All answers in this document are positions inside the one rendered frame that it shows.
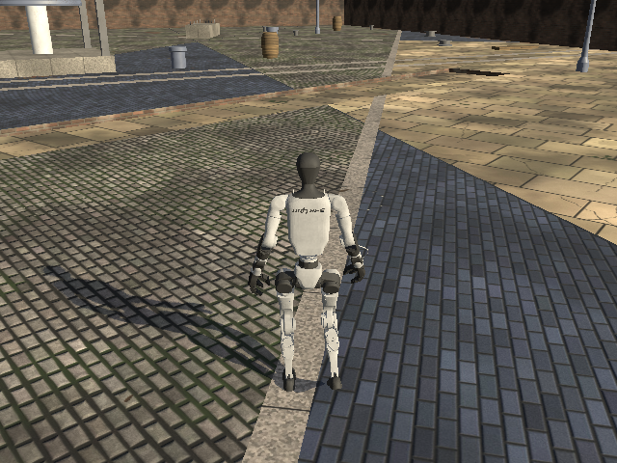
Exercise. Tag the robot right forearm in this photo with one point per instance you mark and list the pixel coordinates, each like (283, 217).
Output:
(355, 254)

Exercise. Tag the left robot thigh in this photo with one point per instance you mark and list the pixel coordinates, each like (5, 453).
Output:
(285, 284)

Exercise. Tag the robot right hand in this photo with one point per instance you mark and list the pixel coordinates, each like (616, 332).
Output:
(351, 269)

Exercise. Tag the robot right upper arm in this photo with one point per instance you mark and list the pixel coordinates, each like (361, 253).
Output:
(343, 218)

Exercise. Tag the left robot foot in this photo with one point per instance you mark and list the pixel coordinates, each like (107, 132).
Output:
(289, 384)

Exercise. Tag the robot left hand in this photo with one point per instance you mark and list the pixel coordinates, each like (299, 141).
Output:
(253, 280)

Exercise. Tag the robot left forearm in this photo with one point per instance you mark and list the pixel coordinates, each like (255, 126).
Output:
(260, 258)

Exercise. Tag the robot left upper arm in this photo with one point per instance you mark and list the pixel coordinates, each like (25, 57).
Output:
(273, 219)

